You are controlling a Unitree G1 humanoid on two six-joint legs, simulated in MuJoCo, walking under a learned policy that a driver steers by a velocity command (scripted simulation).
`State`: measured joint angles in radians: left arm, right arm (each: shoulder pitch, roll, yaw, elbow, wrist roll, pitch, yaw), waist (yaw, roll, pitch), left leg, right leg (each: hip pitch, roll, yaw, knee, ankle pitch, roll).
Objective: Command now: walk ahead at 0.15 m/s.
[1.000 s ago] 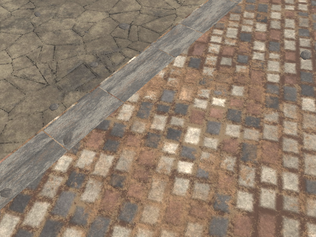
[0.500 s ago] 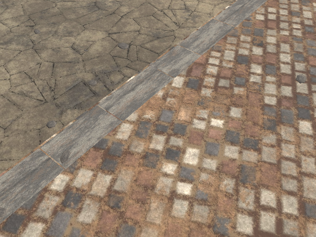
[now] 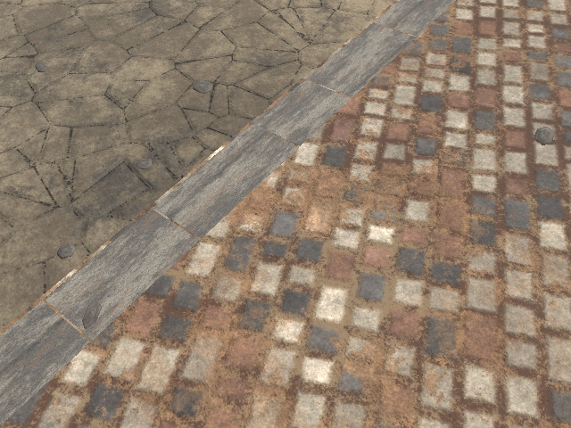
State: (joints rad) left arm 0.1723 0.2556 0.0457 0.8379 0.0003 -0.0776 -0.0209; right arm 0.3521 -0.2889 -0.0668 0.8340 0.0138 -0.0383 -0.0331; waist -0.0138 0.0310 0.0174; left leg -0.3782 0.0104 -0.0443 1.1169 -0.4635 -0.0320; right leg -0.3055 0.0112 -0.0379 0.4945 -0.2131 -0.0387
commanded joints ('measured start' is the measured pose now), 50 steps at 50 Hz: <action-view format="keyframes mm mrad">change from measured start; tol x8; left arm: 1 10 98 12 -20 15 -7 9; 11 -34 113 0 52 -7 30 20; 14 121 70 -13 92 17 25 11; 17 35 84 -15 100 6 49 27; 50 100 65 -28 233 7 71 51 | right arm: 1 19 -47 -17 -52 -9 2 -6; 11 -109 -43 -5 -58 -20 43 -12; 14 -161 -147 -26 -61 -19 43 -22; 16 -187 -52 -11 -50 -15 39 -7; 50 -227 -40 2 222 -14 47 -14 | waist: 1 -2 -116 -68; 11 -17 -94 -52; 14 81 86 -58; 50 17 -31 18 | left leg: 1 -109 72 -18 -33 103 4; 5 23 61 2 -348 189 -18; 10 147 44 15 -559 313 -2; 12 246 61 -12 -706 470 33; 13 310 118 -65 -698 624 55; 16 264 79 -50 -653 532 82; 24 275 58 -25 -624 677 77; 50 244 25 3 -692 431 54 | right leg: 1 150 -237 206 -212 595 -168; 7 99 -215 119 -210 627 -185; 14 -32 -43 86 -156 -21 -26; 25 131 -43 51 -87 238 3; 50 75 -49 55 -150 31 9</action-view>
